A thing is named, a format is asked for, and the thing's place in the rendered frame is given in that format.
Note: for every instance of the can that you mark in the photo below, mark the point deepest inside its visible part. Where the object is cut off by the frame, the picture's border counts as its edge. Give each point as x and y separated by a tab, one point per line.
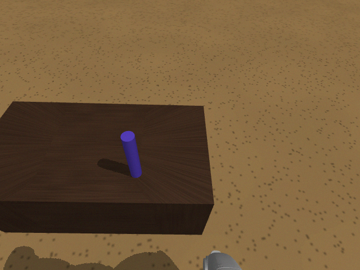
130	148

